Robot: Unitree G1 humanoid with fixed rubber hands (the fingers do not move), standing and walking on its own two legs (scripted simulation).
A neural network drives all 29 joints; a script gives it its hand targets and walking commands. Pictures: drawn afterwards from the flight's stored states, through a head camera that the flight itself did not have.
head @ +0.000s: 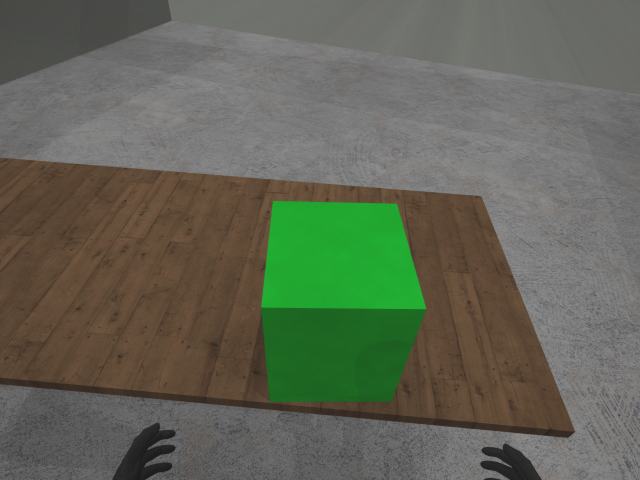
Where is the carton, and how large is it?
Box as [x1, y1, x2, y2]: [261, 201, 425, 401]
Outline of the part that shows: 273,201 261,304 270,401 390,401 425,311 425,306 396,204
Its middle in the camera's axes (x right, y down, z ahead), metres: +0.02 +0.11 +0.63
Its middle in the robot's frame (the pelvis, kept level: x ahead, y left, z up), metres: +0.42 +0.00 -0.02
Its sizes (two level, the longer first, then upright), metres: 0.210 0.200 0.250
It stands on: a table, 0.63 m high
